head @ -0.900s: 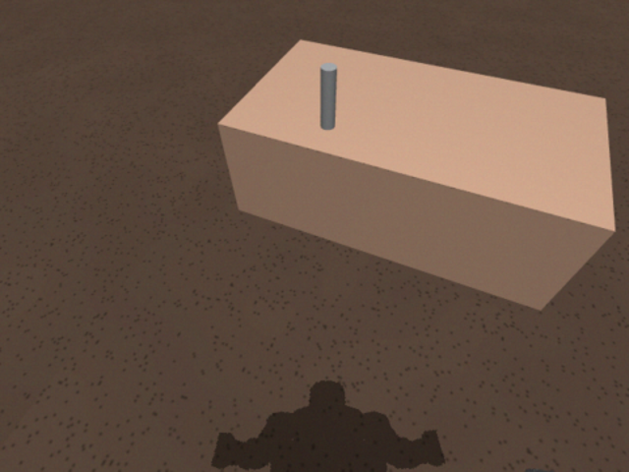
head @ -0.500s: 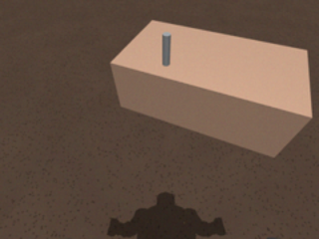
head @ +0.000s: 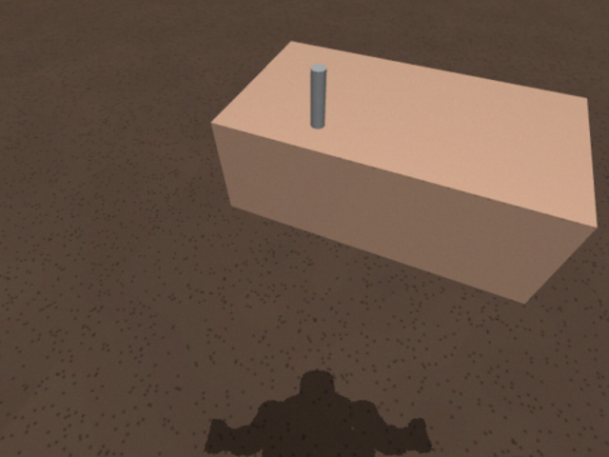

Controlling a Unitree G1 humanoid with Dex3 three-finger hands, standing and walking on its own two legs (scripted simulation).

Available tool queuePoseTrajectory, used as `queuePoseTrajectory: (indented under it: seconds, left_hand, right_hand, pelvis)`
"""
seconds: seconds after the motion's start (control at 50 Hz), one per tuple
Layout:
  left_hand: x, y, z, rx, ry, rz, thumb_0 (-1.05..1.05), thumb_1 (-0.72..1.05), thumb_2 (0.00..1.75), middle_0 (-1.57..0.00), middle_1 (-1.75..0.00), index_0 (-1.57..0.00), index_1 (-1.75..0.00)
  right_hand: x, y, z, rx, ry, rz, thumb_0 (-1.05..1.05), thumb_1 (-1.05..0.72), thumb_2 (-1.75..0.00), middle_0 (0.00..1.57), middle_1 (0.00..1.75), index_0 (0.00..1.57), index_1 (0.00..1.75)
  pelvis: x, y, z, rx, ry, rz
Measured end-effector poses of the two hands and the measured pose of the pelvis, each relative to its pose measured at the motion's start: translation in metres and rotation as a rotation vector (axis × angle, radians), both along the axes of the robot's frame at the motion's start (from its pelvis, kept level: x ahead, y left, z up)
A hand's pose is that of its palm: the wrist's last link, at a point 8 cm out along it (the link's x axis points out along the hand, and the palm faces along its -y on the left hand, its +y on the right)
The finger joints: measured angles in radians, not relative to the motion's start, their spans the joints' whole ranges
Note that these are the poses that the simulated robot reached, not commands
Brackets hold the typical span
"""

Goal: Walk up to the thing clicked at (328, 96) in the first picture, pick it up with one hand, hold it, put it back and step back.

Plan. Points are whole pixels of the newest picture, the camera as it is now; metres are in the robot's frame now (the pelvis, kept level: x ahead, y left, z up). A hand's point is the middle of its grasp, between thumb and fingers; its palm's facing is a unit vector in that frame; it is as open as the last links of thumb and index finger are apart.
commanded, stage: stand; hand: left
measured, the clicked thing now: (318, 98) +1.18 +0.00 -0.23
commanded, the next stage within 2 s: walk up in 0.22 s
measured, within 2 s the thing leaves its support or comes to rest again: neither
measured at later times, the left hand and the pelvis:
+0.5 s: hand out of the picture +0.12 +0.24 -0.15, palm faces -0.16 -0.90 -0.41, open 7.3 cm; pelvis +0.04 -0.04 -0.02, yaw -8 degrees
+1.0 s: hand (190, 332) +0.33 +0.24 -0.18, palm faces -0.26 -0.89 -0.39, open 7.4 cm; pelvis +0.24 -0.03 -0.03, yaw -14 degrees
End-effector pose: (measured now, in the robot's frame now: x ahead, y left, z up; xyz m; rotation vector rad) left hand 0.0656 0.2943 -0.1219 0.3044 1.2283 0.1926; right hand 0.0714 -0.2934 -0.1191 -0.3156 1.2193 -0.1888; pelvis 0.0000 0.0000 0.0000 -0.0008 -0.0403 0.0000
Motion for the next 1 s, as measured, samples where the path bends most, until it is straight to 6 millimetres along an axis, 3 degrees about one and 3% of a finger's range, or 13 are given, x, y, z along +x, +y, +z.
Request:
queuePoseTrajectory:
  seconds: [0.28, 0.36, 0.46, 0.54, 0.68, 0.78, 0.88, 0.94, 1.0]
  left_hand:
    - [-0.002, 0.002, 0.001, -0.003, -0.005, -0.022, 0.00, 0.90, 0.90, -0.20, -0.30, -0.21, -0.30]
    - [0.010, 0.005, 0.005, 0.023, 0.029, -0.079, 0.00, 0.90, 0.90, -0.20, -0.30, -0.21, -0.30]
    - [0.042, -0.004, 0.017, 0.055, 0.011, -0.134, 0.00, 0.91, 0.90, -0.20, -0.30, -0.21, -0.30]
    - [0.066, -0.015, 0.014, 0.114, -0.036, -0.149, 0.00, 0.90, 0.90, -0.20, -0.30, -0.21, -0.30]
    - [0.090, -0.039, 0.022, 0.089, -0.031, -0.136, 0.00, 0.90, 0.90, -0.20, -0.30, -0.21, -0.30]
    - [0.126, -0.043, 0.018, 0.063, -0.026, -0.162, 0.00, 0.90, 0.90, -0.21, -0.30, -0.21, -0.30]
    - [0.181, -0.030, 0.005, 0.045, -0.029, -0.199, 0.00, 0.90, 0.90, -0.21, -0.30, -0.21, -0.30]
    - [0.224, -0.016, -0.010, 0.048, -0.022, -0.233, 0.00, 0.90, 0.90, -0.21, -0.30, -0.21, -0.30]
    - [0.271, -0.012, -0.014, 0.056, -0.021, -0.267, 0.00, 0.90, 0.90, -0.21, -0.30, -0.21, -0.30]
  right_hand:
    - [0.001, -0.006, 0.003, 0.009, -0.056, -0.018, 0.00, -0.90, -0.90, 0.20, 0.30, 0.20, 0.30]
    - [-0.009, -0.026, 0.005, -0.003, -0.112, -0.072, 0.00, -0.90, -0.90, 0.20, 0.30, 0.20, 0.30]
    - [-0.027, -0.064, -0.002, -0.021, -0.051, -0.121, 0.00, -0.90, -0.90, 0.20, 0.30, 0.20, 0.30]
    - [-0.021, -0.096, -0.022, -0.036, -0.020, -0.147, 0.00, -0.90, -0.90, 0.20, 0.30, 0.20, 0.30]
    - [0.034, -0.102, -0.011, -0.002, -0.053, -0.129, 0.01, -0.91, -0.90, 0.20, 0.30, 0.19, 0.30]
    - [0.075, -0.097, -0.001, 0.005, -0.078, -0.118, 0.01, -0.91, -0.90, 0.20, 0.30, 0.20, 0.30]
    - [0.125, -0.088, 0.004, -0.025, -0.093, -0.125, 0.01, -0.91, -0.90, 0.20, 0.30, 0.20, 0.30]
    - [0.159, -0.079, 0.005, -0.058, -0.135, -0.137, 0.01, -0.91, -0.90, 0.20, 0.30, 0.20, 0.30]
    - [0.179, -0.068, 0.010, -0.068, -0.185, -0.173, 0.00, -0.91, -0.90, 0.20, 0.30, 0.20, 0.30]
  pelvis:
    - [0.001, -0.001, -0.002, 0.010, -0.002, -0.031]
    - [0.008, -0.009, -0.006, 0.015, 0.005, -0.075]
    - [0.028, -0.031, -0.010, 0.025, -0.006, -0.122]
    - [0.049, -0.053, -0.028, -0.001, -0.023, -0.136]
    - [0.090, -0.064, -0.015, -0.021, -0.027, -0.172]
    - [0.128, -0.062, -0.012, -0.023, -0.015, -0.195]
    - [0.178, -0.049, -0.020, -0.037, -0.002, -0.207]
    - [0.210, -0.036, -0.030, -0.018, -0.004, -0.221]
    - [0.235, -0.027, -0.030, -0.012, -0.009, -0.241]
